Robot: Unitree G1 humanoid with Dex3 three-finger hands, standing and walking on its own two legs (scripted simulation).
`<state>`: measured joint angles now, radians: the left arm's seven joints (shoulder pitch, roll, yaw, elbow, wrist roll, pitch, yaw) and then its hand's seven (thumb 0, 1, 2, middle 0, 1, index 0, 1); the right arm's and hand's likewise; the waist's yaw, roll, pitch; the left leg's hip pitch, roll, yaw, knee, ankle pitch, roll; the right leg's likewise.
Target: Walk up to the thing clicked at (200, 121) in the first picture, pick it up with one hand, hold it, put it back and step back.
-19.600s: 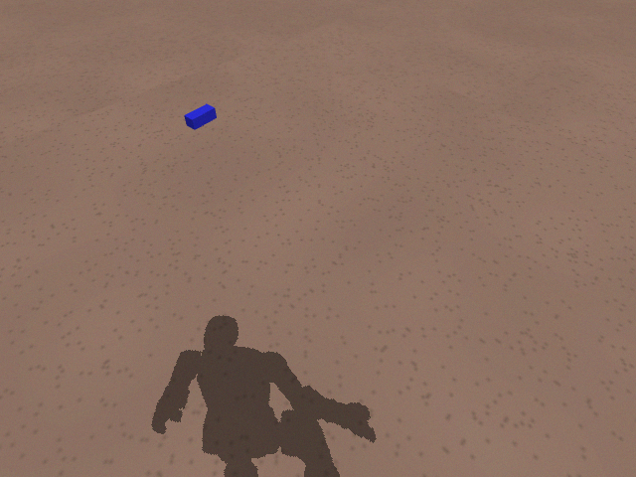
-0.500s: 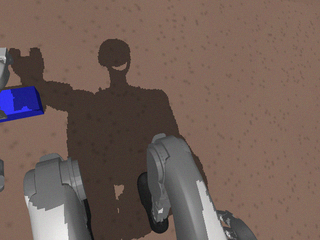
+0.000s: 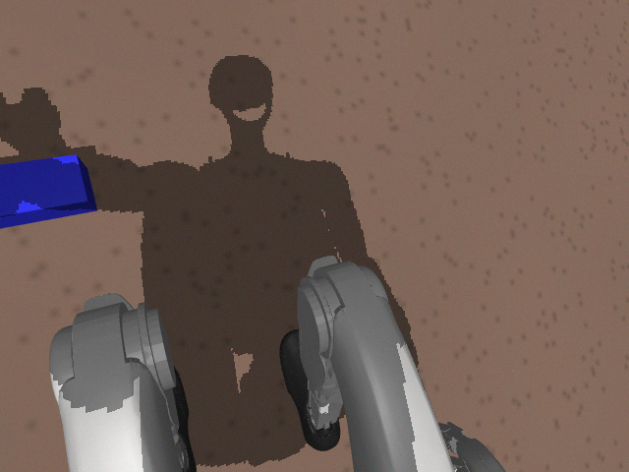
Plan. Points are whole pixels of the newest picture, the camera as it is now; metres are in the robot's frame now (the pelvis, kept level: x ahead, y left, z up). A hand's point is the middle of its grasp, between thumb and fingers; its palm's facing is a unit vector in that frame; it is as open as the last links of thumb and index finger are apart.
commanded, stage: close in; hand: left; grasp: from above
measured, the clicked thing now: (23, 194) +0.48 +0.31 -0.29
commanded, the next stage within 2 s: rest palm in 0.10 s
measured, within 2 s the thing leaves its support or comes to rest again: neither
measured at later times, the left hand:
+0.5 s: hand out of the picture +0.47 +0.32 -0.22, palm faces -0.42 -0.11 -0.90, open 14.2 cm
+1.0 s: hand (11, 195) +0.46 +0.31 -0.25, palm faces -0.42 -0.13 -0.90, open 14.4 cm
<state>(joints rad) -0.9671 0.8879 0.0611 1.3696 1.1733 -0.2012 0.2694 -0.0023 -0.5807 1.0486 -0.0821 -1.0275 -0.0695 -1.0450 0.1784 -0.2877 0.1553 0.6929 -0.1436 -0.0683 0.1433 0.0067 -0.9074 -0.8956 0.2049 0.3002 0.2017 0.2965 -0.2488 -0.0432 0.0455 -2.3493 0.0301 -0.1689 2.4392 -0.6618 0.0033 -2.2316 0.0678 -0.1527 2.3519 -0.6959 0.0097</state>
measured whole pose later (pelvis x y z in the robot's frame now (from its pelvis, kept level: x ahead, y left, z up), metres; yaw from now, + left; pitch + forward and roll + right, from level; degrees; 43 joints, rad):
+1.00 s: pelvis +0.00 +0.00 -0.02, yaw -4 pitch +27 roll -13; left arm -1.02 1.01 0.14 1.68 1.29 -0.25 0.58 0.00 -0.56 1.05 -0.08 -0.95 -0.05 -0.98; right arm 0.11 -0.33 0.27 0.67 -0.25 -0.20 0.21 0.01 -0.89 -0.90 0.20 0.30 0.20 0.30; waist -0.36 -0.14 0.13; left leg -2.35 0.04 -0.25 2.54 -0.69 0.00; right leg -2.22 0.10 -0.22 2.39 -0.68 0.02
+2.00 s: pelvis +0.00 +0.01 -0.02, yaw -5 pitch +26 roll -14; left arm -1.03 1.05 0.10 1.70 1.27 -0.27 0.60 0.00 -0.10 0.77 -0.35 -0.86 -0.37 -0.85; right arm 0.10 -0.34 0.33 0.65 -0.25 -0.23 0.23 0.01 -0.89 -0.90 0.20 0.30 0.20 0.30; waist -0.37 -0.17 0.19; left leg -2.34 0.05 -0.27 2.55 -0.69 0.00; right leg -2.20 0.11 -0.23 2.38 -0.67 0.03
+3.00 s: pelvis -0.01 +0.01 -0.02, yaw -6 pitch +25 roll -14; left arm -1.04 1.07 0.11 1.71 1.24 -0.24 0.60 -0.01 0.03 0.50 -0.63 -0.65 -0.67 -0.60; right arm 0.09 -0.35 0.35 0.63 -0.25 -0.23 0.22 0.01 -0.90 -0.90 0.20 0.30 0.20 0.30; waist -0.38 -0.17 0.20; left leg -2.33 0.05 -0.28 2.54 -0.69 0.00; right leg -2.20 0.12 -0.24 2.37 -0.66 0.03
